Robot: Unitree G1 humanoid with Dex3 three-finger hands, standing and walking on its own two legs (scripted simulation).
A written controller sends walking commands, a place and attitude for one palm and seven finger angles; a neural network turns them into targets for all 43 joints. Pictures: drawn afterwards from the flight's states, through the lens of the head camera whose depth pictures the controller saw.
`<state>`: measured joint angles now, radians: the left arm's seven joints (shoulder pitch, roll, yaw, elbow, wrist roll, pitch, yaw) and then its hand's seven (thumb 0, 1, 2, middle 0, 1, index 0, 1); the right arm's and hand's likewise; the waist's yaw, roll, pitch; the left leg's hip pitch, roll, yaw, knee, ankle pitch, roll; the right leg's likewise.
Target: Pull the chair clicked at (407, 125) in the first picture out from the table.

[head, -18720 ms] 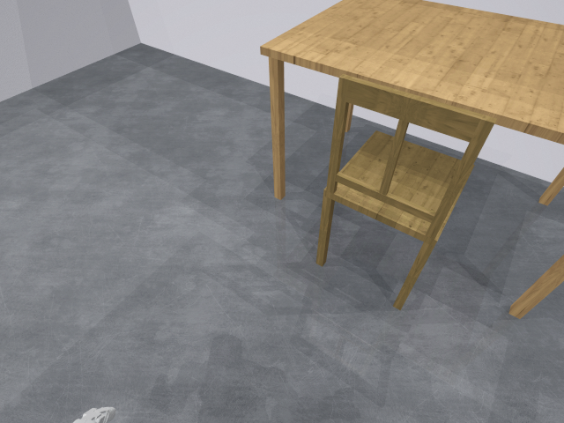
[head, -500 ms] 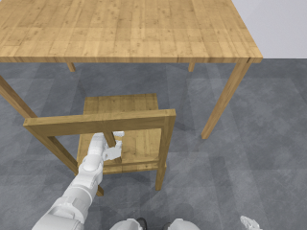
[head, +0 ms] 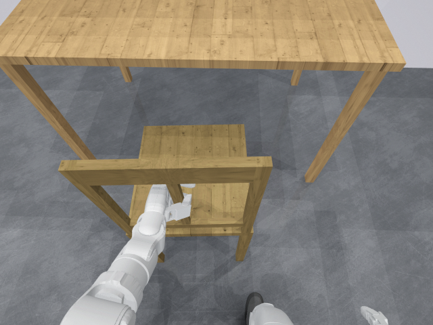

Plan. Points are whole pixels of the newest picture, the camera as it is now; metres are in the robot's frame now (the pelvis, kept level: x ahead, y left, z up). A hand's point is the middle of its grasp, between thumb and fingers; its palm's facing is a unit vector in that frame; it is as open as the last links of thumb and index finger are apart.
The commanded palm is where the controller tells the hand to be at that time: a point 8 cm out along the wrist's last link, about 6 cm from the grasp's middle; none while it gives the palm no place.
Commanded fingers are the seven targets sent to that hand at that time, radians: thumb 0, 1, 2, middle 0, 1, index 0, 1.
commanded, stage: step backward, pulling the chair out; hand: left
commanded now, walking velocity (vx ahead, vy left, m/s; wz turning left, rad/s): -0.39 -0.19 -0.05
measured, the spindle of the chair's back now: (180, 204) +0.37 +0.09 -0.11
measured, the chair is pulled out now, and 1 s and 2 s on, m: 0.19 0.33 0.58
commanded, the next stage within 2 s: stop walking, hand still on the chair in 1.88 s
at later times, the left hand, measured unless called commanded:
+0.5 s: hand (163, 230) +0.29 +0.11 -0.07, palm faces -0.18 -0.98 -0.13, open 5.3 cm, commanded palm +0.29 +0.17 -0.08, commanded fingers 0.00 0.90 0.90 -0.50 -1.45 -0.50 -1.45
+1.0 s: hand (151, 278) +0.20 +0.13 -0.07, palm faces -0.09 -0.99 -0.14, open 5.4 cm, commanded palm +0.20 +0.18 -0.07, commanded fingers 0.00 0.90 0.90 -0.50 -1.45 -0.50 -1.45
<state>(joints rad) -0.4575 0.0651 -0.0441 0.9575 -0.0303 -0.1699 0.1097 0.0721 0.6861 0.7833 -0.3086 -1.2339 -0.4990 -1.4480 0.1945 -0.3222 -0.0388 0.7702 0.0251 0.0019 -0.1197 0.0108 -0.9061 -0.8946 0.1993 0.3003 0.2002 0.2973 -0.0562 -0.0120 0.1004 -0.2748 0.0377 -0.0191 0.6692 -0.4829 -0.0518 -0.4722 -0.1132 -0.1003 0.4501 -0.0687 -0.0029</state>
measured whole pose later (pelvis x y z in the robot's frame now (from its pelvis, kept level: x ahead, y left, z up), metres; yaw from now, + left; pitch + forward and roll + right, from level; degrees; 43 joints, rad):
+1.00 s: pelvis -0.14 +0.03 +0.00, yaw -4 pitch +2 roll -2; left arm -0.40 0.14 0.00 0.89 -0.05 -0.23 0.06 0.06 0.67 0.81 -0.38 -1.26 -0.50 -1.45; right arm 0.14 -0.18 -0.02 0.71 0.00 0.04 -0.06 0.01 -0.90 -0.89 0.20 0.30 0.20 0.30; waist -0.02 0.06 0.19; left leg -0.39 0.12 0.00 0.59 -0.22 -0.05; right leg -0.29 0.06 -0.03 0.48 -0.23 -0.02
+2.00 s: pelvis -0.38 +0.05 +0.00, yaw -2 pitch +2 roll +1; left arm -0.42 0.11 -0.06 0.93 -0.05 -0.16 0.08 0.03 0.69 0.79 -0.31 -1.33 -0.50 -1.45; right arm 0.20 -0.28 -0.06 0.70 0.01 0.05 -0.12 0.01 -0.91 -0.89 0.20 0.30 0.20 0.30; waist -0.05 -0.04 0.12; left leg -0.22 0.02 0.06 0.50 -0.31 -0.02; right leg -0.47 -0.06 0.01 0.67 -0.27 0.03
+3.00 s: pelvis -0.40 +0.06 +0.00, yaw -4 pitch +0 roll +0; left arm -0.09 0.08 -0.11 0.71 -0.04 -0.13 0.08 0.04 0.68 0.80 -0.32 -1.32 -0.50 -1.45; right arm 0.22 -0.19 0.03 0.71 0.02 0.02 -0.10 0.01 -0.90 -0.89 0.20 0.30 0.20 0.30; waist -0.01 0.03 0.06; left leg -0.17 0.01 0.04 0.44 -0.27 0.00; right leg -0.23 -0.03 -0.01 0.45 -0.22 0.01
